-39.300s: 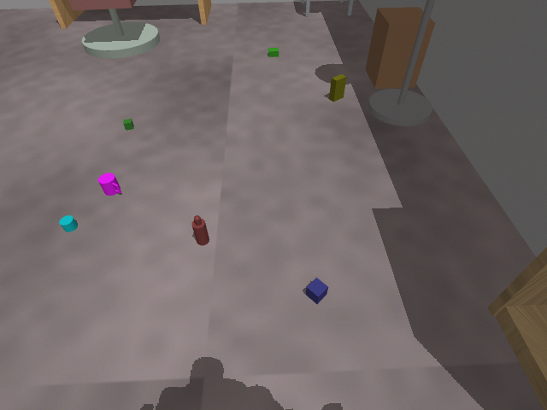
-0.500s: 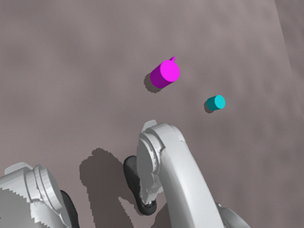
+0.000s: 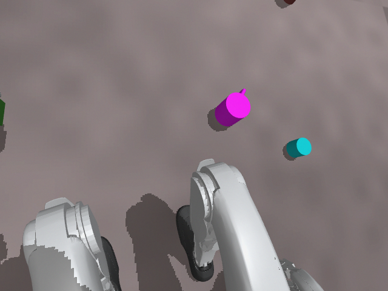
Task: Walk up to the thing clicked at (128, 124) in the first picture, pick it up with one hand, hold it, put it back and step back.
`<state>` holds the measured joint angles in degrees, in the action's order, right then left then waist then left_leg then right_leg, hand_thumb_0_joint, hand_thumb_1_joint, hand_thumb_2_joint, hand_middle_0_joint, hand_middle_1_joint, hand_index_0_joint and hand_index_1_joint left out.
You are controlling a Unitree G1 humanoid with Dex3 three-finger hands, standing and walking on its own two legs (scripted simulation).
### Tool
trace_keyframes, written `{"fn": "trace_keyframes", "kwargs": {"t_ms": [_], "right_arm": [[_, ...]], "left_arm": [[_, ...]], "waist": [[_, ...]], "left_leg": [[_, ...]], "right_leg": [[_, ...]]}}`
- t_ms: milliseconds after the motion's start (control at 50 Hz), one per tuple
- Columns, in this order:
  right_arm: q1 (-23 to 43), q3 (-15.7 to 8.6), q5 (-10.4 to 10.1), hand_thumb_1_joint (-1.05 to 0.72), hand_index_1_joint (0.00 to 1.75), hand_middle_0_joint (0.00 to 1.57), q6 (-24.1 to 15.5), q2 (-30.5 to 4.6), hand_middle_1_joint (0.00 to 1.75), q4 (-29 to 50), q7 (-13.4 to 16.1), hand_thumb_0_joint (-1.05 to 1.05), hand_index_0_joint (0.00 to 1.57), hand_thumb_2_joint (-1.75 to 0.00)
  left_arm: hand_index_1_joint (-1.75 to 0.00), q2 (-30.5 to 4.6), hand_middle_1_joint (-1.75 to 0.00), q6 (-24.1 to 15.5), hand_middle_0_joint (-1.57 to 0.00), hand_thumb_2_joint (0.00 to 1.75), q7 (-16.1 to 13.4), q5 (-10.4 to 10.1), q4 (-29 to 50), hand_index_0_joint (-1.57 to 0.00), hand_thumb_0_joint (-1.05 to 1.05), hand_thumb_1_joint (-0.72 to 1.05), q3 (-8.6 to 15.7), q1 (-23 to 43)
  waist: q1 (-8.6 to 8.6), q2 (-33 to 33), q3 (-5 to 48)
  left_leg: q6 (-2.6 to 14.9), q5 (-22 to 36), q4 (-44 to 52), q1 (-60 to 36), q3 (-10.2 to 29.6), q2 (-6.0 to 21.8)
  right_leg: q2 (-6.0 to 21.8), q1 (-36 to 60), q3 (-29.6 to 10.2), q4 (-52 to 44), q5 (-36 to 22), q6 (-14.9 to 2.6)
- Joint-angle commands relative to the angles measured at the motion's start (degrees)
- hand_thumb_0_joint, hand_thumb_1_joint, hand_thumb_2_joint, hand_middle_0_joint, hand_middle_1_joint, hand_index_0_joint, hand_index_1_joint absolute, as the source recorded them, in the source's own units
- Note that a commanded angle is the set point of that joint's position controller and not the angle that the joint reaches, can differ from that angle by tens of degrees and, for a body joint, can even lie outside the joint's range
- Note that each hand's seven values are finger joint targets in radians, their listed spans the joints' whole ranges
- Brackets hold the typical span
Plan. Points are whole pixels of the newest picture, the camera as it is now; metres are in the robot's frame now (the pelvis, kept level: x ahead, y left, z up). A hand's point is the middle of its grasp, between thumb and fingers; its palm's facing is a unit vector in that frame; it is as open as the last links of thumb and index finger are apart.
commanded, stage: lift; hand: left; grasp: from above
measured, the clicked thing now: out of the picture +0.51 +0.31 -0.18
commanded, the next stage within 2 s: hold in 1.66 s
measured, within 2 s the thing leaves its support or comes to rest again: neither
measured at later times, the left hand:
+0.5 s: hand out of the picture +0.43 +0.32 -0.04, palm faces -0.43 -0.11 -0.90, open 7.2 cm
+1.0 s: hand out of the picture +0.36 +0.30 +0.17, palm faces -0.42 -0.14 -0.90, open 7.3 cm
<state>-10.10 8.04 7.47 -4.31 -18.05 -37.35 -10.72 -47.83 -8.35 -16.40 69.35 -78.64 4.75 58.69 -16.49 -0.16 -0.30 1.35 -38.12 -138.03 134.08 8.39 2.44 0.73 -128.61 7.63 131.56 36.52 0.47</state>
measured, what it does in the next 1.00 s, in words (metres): rises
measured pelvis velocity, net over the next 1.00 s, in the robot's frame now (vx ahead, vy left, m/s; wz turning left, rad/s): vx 0.01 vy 0.00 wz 0.13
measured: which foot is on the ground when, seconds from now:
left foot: down 0.00-1.00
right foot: down 0.00-1.00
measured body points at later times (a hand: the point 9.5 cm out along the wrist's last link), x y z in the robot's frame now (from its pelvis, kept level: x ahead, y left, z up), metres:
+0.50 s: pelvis +0.00 +0.00 +0.07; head +0.20 +0.06 +0.46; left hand +0.45 +0.33 +0.01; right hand +0.08 -0.27 -0.05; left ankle +0.08 +0.12 -0.30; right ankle +0.11 -0.12 -0.30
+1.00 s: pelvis +0.01 +0.00 +0.24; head +0.14 +0.03 +0.67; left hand +0.38 +0.31 +0.22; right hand +0.15 -0.25 +0.12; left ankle +0.08 +0.12 -0.30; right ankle +0.11 -0.12 -0.30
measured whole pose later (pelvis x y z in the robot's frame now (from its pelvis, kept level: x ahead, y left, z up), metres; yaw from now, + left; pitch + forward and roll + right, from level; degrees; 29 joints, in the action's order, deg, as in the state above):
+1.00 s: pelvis +0.01 +0.00 +0.24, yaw +7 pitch +26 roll -4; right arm -10.6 -0.3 -2.0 2.1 -14.2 -38.3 1.4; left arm -30.0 0.6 -3.0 56.0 -42.7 -4.3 26.4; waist -5.6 -3.2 9.9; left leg 1.1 -32.8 -92.2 85.2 1.7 2.4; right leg 0.9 -82.7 3.1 89.0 31.8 0.8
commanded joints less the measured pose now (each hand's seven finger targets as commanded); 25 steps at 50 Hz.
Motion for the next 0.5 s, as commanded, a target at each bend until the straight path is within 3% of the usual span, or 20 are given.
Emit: {"fn": "trace_keyframes", "kwargs": {"t_ms": [0,20,40,140,240,300,320,380,400,480], "right_arm": [[-13.5,-5.7,-0.2,-0.93,0.30,0.20,0.2,-14.5,0.30,-0.3,1.2,0.00,0.20,-0.91],[-13.6,-6.0,-0.5,-0.89,0.30,0.20,0.3,-14.4,0.30,-0.3,1.2,0.00,0.20,-0.89],[-13.4,-6.2,-0.7,-0.93,0.30,0.20,0.5,-14.6,0.30,-0.2,1.4,0.00,0.20,-0.91],[-13.6,-8.0,-1.9,-0.91,0.30,0.20,1.8,-14.1,0.30,0.3,2.0,0.00,0.20,-0.90],[-13.9,-9.8,-3.1,-0.91,0.30,0.20,3.2,-13.7,0.30,0.7,3.3,0.00,0.20,-0.90],[-13.8,-11.1,-3.8,-0.91,0.30,0.20,4.0,-12.9,0.30,1.1,4.0,0.00,0.20,-0.90],[-13.8,-11.0,-3.9,-0.91,0.30,0.20,4.1,-12.0,0.30,1.3,4.2,0.00,0.20,-0.90],[-13.2,-11.9,-4.5,-0.91,0.30,0.20,4.5,-11.9,0.30,2.0,5.2,0.00,0.20,-0.90],[-12.9,-11.9,-4.6,-0.91,0.30,0.20,4.5,-11.5,0.30,2.2,5.5,0.00,0.20,-0.90],[-11.9,-12.3,-5.6,-0.91,0.30,0.20,4.8,-11.2,0.30,2.8,6.6,0.00,0.20,-0.90]], "left_arm": [[-0.21,-15.7,-0.24,1.4,-1.25,0.24,-1.5,-1.7,10.6,-1.28,0.00,0.90,1.9,19.0],[-0.15,-15.4,-0.16,1.7,-1.19,0.28,-0.9,-1.9,11.0,-1.20,0.00,0.83,1.7,18.8],[-0.21,-15.5,-0.24,2.0,-1.25,0.22,-0.5,-2.3,11.4,-1.28,0.00,0.90,1.8,18.7],[-0.22,-14.3,-0.25,3.0,-1.31,0.28,2.5,-4.5,16.4,-1.34,0.00,1.00,2.5,16.6],[-0.21,-13.5,-0.23,2.9,-1.32,0.30,5.2,-4.6,22.3,-1.34,0.00,1.00,2.4,14.2],[-0.23,-11.9,-0.25,2.5,-1.32,0.32,6.4,-5.9,26.8,-1.34,0.00,1.00,2.3,11.9],[-0.23,-10.0,-0.26,2.5,-1.31,0.34,6.8,-6.5,27.6,-1.33,0.00,0.99,1.2,11.0],[-0.22,-10.1,-0.24,2.8,-1.29,0.30,7.5,-7.9,30.2,-1.32,0.00,0.97,1.6,8.9],[-0.23,-8.8,-0.25,2.8,-1.28,0.32,7.7,-8.6,31.7,-1.30,0.00,0.95,0.7,9.2],[-0.21,-6.4,-0.23,3.6,-1.28,0.31,9.0,-9.7,34.0,-1.30,0.00,0.95,-0.2,5.5]], "waist": [[-0.29,-20.4,43.6],[-0.09,-20.3,45.0],[0.24,-20.7,44.2],[2.13,-21.4,47.6],[3.47,-20.3,48.0],[4.82,-19.0,50.2],[4.56,-18.5,49.9],[5.72,-16.7,48.8],[5.27,-16.4,48.1],[6.42,-15.8,47.2]], "left_leg": [[0.49,10.4,15.1,-29.7,-4.9,-1.3],[0.50,10.6,15.6,-30.4,-5.0,-1.4],[0.48,10.1,16.2,-30.2,-4.9,-1.5],[0.21,10.7,19.4,-34.8,-4.6,-1.6],[0.28,11.4,21.5,-37.7,-4.9,-1.8],[0.51,10.8,23.5,-39.0,-5.6,-2.0],[0.68,10.5,24.2,-39.0,-5.9,-1.9],[0.86,6.5,27.2,-39.9,-5.6,-1.9],[0.90,5.6,28.4,-40.3,-5.5,-1.8],[0.87,2.8,33.8,-43.3,-3.8,-1.6]], "right_leg": [[-3.4,23.9,1.6,-14.1,-12.4,-2.25],[-3.4,24.6,1.5,-14.2,-12.7,-2.28],[-3.3,23.2,1.6,-14.2,-11.9,-2.46],[-2.8,24.0,1.2,-15.2,-12.2,-2.62],[-2.4,24.0,0.2,-17.5,-12.4,-2.99],[-2.1,26.2,-0.9,-19.4,-11.8,-2.98],[-2.3,27.6,-1.2,-20.4,-11.8,-2.71],[-2.2,28.3,-1.6,-23.2,-8.3,-2.63],[-2.2,29.3,-1.7,-24.4,-7.9,-2.52],[-2.1,30.7,-1.7,-26.7,-6.7,-2.23]]}}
